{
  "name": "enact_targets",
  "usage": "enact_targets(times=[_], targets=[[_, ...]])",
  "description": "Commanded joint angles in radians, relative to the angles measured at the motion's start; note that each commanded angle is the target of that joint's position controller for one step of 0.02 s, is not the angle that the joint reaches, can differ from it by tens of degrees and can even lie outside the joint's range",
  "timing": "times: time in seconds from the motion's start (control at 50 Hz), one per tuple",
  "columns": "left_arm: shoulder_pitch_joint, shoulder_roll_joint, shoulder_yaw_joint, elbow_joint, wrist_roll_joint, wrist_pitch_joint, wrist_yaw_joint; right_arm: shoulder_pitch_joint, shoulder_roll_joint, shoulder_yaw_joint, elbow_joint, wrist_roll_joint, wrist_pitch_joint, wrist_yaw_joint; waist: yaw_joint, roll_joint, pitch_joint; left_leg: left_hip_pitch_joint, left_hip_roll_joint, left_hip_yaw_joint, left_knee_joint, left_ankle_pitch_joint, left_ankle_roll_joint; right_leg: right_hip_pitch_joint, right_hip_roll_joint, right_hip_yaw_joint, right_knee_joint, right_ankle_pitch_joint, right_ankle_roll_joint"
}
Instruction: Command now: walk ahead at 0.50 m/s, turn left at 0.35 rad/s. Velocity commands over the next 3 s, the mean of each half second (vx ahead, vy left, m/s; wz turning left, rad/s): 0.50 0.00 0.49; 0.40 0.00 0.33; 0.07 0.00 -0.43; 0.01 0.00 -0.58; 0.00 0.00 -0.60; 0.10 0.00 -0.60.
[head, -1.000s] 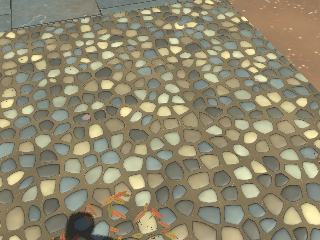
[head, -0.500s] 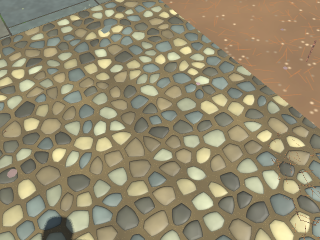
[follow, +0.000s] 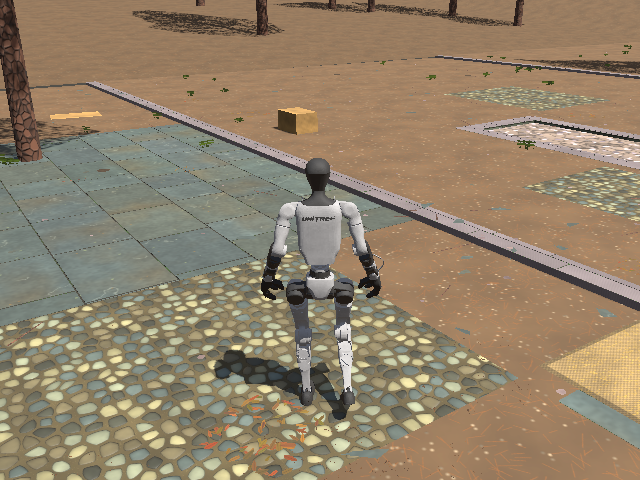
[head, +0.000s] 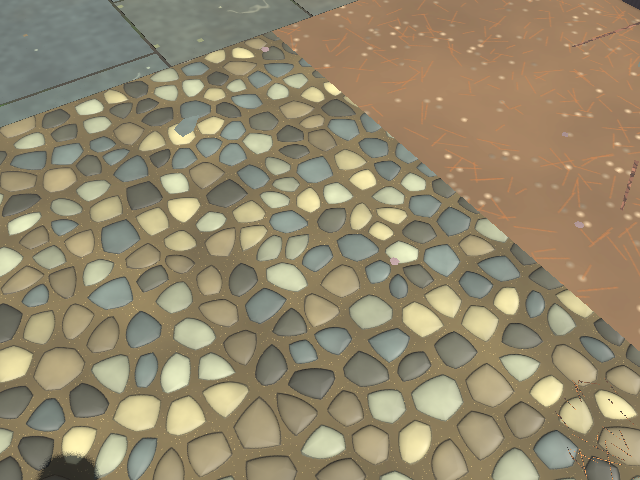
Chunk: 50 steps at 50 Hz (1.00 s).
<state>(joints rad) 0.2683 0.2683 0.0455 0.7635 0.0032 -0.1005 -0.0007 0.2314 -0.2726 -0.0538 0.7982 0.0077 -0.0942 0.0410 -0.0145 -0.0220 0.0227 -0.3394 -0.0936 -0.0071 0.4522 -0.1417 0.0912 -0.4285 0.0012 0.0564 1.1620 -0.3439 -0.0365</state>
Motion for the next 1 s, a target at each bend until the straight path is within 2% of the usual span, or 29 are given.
enact_targets(times=[0.02,0.12,0.18,0.26,0.32,0.34,0.36,0.38,0.4,0.42,0.44,0.46,0.48,0.5,0.56,0.64,0.7,0.74,0.78,0.82,0.84,0.86,0.88,0.9,0.92,0.94,0.96,0.98,1.0], targets=[[-0.011,0.102,0.033,-0.1,0.017,-0.017,0.01,0.005,-0.109,-0.022,-0.075,-0.001,-0.006,-0.008,0.026,0.077,-0.061,0.19,0.258,-0.382,-0.245,0.109,0.184,-0.202,-0.087,0.035,-0.085,0.061,0.023],[-0.15,0.065,0.022,-0.149,0.015,-0.003,0.024,0.088,-0.154,-0.038,-0.061,0.014,0.002,-0.038,-0.012,0.082,-0.04,0.135,0.211,-0.287,-0.247,0.222,0.161,-0.212,-0.058,0.012,-0.362,0.275,0.08],[-0.254,0.046,0.015,-0.173,0.007,-0.014,0.012,0.142,-0.148,-0.037,-0.047,0.021,0.018,-0.05,-0.052,0.107,-0.035,0.133,0.181,-0.279,-0.217,0.179,0.124,-0.156,-0.018,0.007,-0.535,0.403,0.084],[-0.352,0.061,0.018,-0.204,-0.006,-0.033,-0.011,0.199,-0.145,-0.037,-0.037,0.024,0.039,-0.059,-0.079,0.115,-0.026,0.215,0.208,-0.37,-0.144,0.143,0.115,-0.123,0.022,0.019,-0.657,0.382,0.074],[-0.317,0.096,0.034,-0.201,-0.013,-0.048,-0.017,0.17,-0.156,-0.044,-0.049,0.023,0.052,-0.066,-0.04,0.149,-0.029,0.256,0.227,-0.447,-0.072,0.165,0.099,-0.027,0.032,0.027,-0.726,0.285,0.045],[-0.241,0.112,0.044,-0.182,-0.012,-0.052,-0.012,0.142,-0.148,-0.043,-0.06,0.023,0.054,-0.066,0.005,0.157,-0.057,0.241,0.205,-0.443,-0.017,0.219,0.081,0.085,0.033,0.013,-0.772,0.296,0.021],[-0.127,0.146,0.06,-0.161,-0.002,-0.055,-0.004,0.114,-0.12,-0.034,-0.078,0.017,0.05,-0.061,0.064,0.141,-0.143,0.18,0.16,-0.402,0.119,0.26,0.05,0.287,-0.028,0.044,-0.765,0.315,-0.023],[0.047,0.211,0.077,-0.147,0.01,-0.051,0.008,0.104,-0.067,-0.015,-0.107,-0.002,0.044,-0.057,0.133,0.03,-0.291,0.03,0.093,-0.305,0.4,0.089,0.011,0.566,-0.209,0.213,-0.733,0.293,-0.096],[0.111,0.266,0.089,-0.11,0.015,-0.035,0.003,0.268,-0.009,0.006,-0.127,0.022,0.033,-0.055,0.056,-0.305,-0.39,-0.322,-0.027,-0.191,0.674,-0.452,-0.044,0.847,-0.43,0.643,-0.779,0.173,-0.268],[0.093,0.168,0.072,-0.121,-0.004,-0.028,0.001,0.264,-0.115,-0.012,-0.099,0.037,0.033,-0.056,0.075,-0.212,-0.312,-0.448,0.071,-0.195,0.809,-0.436,-0.056,0.787,-0.441,0.705,-0.817,-0.022,-0.255],[0.052,0.108,0.056,-0.129,-0.006,-0.023,0.005,0.15,-0.166,-0.027,-0.11,0.03,0.04,-0.055,0.1,-0.101,-0.176,-0.47,0.103,-0.176,0.842,-0.335,-0.067,0.657,-0.384,0.54,-0.839,-0.004,-0.205],[0.004,0.096,0.047,-0.129,0.001,-0.017,0.003,0.094,-0.154,-0.029,-0.122,0.019,0.045,-0.055,0.081,-0.024,-0.098,-0.438,0.134,-0.146,0.824,-0.259,-0.077,0.527,-0.334,0.411,-0.867,0.103,-0.175],[-0.026,0.081,0.041,-0.12,0.003,-0.014,0.0,0.06,-0.139,-0.032,-0.137,0.009,0.046,-0.051,0.062,-0.023,-0.043,-0.422,0.157,-0.139,0.784,-0.215,-0.082,0.435,-0.294,0.331,-0.896,0.181,-0.163],[-0.042,0.073,0.036,-0.113,0.01,-0.015,-0.002,0.061,-0.12,-0.033,-0.143,0.014,0.05,-0.044,0.038,-0.05,-0.023,-0.384,0.18,-0.13,0.76,-0.19,-0.082,0.368,-0.261,0.254,-0.926,0.227,-0.149],[-0.047,0.093,0.045,-0.084,0.001,-0.027,-0.008,0.049,-0.069,-0.024,-0.166,0.019,0.064,-0.035,0.019,-0.075,-0.01,-0.372,0.203,-0.098,0.704,-0.14,-0.095,0.3,-0.246,0.129,-0.988,0.331,-0.166],[-0.038,0.14,0.059,-0.047,0.003,-0.023,-0.003,-0.026,-0.061,-0.017,-0.192,0.014,0.061,-0.024,0.029,-0.043,-0.009,-0.402,0.215,-0.087,0.535,0.025,-0.107,0.333,-0.247,-0.002,-1.002,0.451,-0.163],[-0.017,0.164,0.061,-0.023,-0.003,-0.013,0.003,-0.128,-0.048,-0.008,-0.216,0.014,0.05,-0.005,0.068,-0.033,0.01,-0.357,0.199,-0.04,0.358,0.165,-0.091,0.35,-0.231,-0.095,-0.995,0.455,-0.134],[0.015,0.183,0.064,-0.005,-0.011,-0.005,0.004,-0.19,-0.046,-0.006,-0.241,0.016,0.048,0.006,0.09,-0.033,0.025,-0.343,0.188,-0.009,0.284,0.172,-0.077,0.388,-0.245,-0.123,-0.987,0.447,-0.121],[0.047,0.188,0.061,0.022,-0.025,0.008,0.002,-0.232,-0.037,-0.003,-0.269,0.01,0.043,0.013,0.092,-0.028,0.045,-0.289,0.157,0.01,0.203,0.108,-0.055,0.4,-0.255,-0.129,-0.941,0.591,-0.114],[0.055,0.212,0.062,0.042,-0.037,0.021,0.001,-0.193,-0.061,-0.015,-0.272,-0.002,0.035,0.014,0.047,-0.063,0.004,-0.174,0.101,0.042,0.137,0.033,-0.019,0.437,-0.259,-0.123,-0.837,0.84,-0.097],[0.039,0.221,0.061,0.048,-0.044,0.025,0.003,-0.092,-0.091,-0.031,-0.242,-0.011,0.03,0.01,-0.019,-0.068,-0.053,-0.033,0.069,0.06,0.061,0.088,0.005,0.437,-0.233,-0.134,-0.726,0.937,-0.074],[0.049,0.202,0.05,0.055,-0.044,0.024,0.004,0.027,-0.142,-0.052,-0.203,-0.02,0.028,-0.001,-0.08,-0.052,-0.124,0.181,0.067,0.06,0.002,0.265,0.031,0.361,-0.188,-0.156,-0.568,0.91,-0.037],[0.051,0.136,0.021,0.022,-0.007,0.013,0.002,0.165,-0.234,-0.07,-0.179,-0.045,0.033,-0.022,-0.119,0.069,-0.276,0.505,0.287,-0.147,0.097,0.746,0.098,0.131,-0.113,-0.165,-0.264,0.479,0.018],[0.234,0.042,-0.017,0.044,-0.002,0.007,-0.017,0.145,-0.271,-0.059,-0.197,-0.06,0.039,-0.028,-0.036,0.274,-0.49,0.789,0.604,-0.514,0.117,1.016,0.309,-0.149,0.023,-0.04,0.092,-0.391,0.077],[0.177,0.168,0.019,0.086,-0.033,0.012,-0.015,0.172,-0.201,-0.053,-0.199,-0.046,0.049,-0.024,-0.114,0.129,-0.554,0.689,0.541,-0.461,0.077,0.911,0.273,-0.124,-0.002,0.117,0.15,-0.373,0.074],[0.079,0.175,0.025,0.045,-0.058,0.021,-0.012,0.101,-0.172,-0.04,-0.184,-0.03,0.047,-0.019,-0.085,0.138,-0.378,0.577,0.484,-0.311,0.04,0.822,0.224,-0.207,-0.04,0.081,0.124,-0.326,0.071],[0.045,0.142,0.018,0.042,-0.045,0.035,0.001,0.025,-0.131,-0.028,-0.173,-0.015,0.043,-0.019,-0.041,0.092,-0.265,0.44,0.428,-0.239,-0.008,0.697,0.178,-0.217,-0.08,0.041,0.046,-0.253,0.08],[0.046,0.137,0.024,0.052,-0.028,0.056,0.014,-0.033,-0.093,-0.017,-0.17,-0.013,0.039,-0.018,-0.005,0.102,-0.191,0.305,0.396,-0.18,-0.059,0.605,0.157,-0.17,-0.103,0.028,0.002,-0.195,0.093],[0.091,0.122,0.025,0.068,-0.024,0.082,0.02,-0.076,-0.082,-0.015,-0.163,-0.025,0.035,-0.016,0.037,0.122,-0.167,0.167,0.374,-0.121,-0.112,0.556,0.148,-0.057,-0.11,0.019,-0.012,-0.138,0.106]])
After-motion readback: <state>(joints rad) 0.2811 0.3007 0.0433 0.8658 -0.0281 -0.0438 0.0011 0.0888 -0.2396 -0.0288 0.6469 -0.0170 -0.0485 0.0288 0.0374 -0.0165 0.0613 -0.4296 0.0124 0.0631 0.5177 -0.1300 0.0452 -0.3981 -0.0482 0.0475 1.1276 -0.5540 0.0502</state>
